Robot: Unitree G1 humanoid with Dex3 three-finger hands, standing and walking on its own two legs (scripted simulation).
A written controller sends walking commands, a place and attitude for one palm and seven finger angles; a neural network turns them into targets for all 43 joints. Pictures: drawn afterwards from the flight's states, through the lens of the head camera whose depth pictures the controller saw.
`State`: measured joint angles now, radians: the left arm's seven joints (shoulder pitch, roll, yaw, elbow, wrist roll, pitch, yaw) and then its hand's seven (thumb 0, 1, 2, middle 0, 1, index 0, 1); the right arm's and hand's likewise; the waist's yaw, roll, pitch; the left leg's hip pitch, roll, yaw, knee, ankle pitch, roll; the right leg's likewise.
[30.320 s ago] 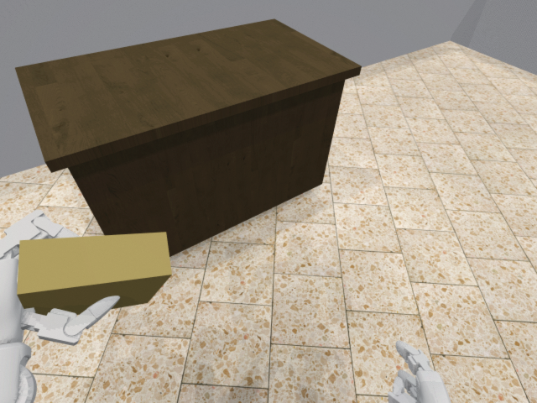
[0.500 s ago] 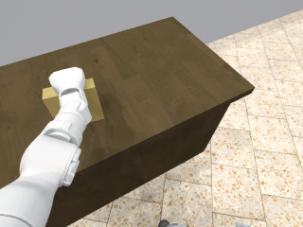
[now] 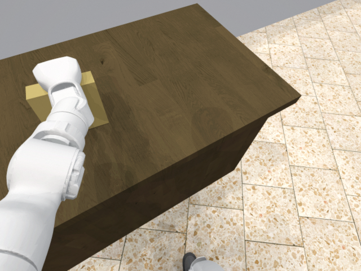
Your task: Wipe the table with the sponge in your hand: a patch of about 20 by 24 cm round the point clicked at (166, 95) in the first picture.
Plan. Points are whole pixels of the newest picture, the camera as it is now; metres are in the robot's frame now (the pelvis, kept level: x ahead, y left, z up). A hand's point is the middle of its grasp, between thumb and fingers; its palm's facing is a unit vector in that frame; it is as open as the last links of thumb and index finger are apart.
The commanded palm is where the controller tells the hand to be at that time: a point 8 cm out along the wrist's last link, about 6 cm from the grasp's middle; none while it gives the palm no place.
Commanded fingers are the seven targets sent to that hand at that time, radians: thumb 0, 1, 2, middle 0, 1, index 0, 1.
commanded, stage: wipe back along the third lane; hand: left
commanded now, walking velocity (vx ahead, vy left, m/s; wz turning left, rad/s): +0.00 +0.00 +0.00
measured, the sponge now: (75, 113) +0.50 +0.21 +0.02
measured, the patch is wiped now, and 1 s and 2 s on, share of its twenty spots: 1.00 1.00 1.00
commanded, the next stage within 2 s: slide back across to the middle lane in 1.88 s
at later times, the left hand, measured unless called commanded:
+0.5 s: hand (67, 96) +0.51 +0.21 +0.07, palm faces -0.03 +0.01 -1.00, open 9.2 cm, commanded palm +0.47 +0.19 +0.09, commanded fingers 0.00 0.10 1.30 -1.20 -1.60 -1.20 -1.60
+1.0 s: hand (74, 113) +0.46 +0.18 +0.07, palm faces -0.01 -0.01 -1.00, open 9.1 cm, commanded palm +0.41 +0.17 +0.09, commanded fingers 0.00 0.10 1.30 -1.20 -1.60 -1.20 -1.60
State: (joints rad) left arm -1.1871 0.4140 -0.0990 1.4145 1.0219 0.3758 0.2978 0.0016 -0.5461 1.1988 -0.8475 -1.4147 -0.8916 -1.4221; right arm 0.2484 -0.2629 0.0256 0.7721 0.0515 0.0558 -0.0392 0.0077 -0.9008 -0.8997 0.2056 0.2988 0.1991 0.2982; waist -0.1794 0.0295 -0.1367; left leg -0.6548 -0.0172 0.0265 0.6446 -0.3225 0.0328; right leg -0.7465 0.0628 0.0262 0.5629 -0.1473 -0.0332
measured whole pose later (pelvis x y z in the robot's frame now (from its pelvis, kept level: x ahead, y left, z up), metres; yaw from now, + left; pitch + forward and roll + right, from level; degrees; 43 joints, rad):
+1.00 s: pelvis +0.05 +0.02 +0.01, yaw +2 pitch +10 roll -1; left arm -0.75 0.10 -0.41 0.90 0.96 0.57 0.31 -0.01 -0.42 1.12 -0.74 -1.50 -0.78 -1.52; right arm 0.04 -0.22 0.00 0.73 0.06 0.27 0.02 0.01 -0.90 -0.90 0.20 0.30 0.20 0.30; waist 0.03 0.03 -0.17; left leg -0.35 -0.04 0.00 0.53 -0.36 0.06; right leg -0.45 0.04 0.01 0.50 -0.22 -0.02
